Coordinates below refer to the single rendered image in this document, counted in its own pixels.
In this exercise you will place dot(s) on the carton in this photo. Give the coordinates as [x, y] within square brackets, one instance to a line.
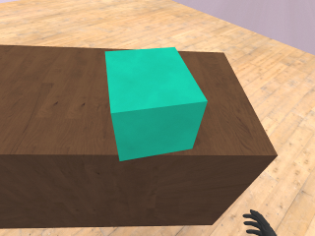
[156, 106]

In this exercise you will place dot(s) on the pedestal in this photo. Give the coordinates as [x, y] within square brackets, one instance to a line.
[59, 162]

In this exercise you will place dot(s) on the robot right hand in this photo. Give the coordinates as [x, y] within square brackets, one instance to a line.
[262, 224]

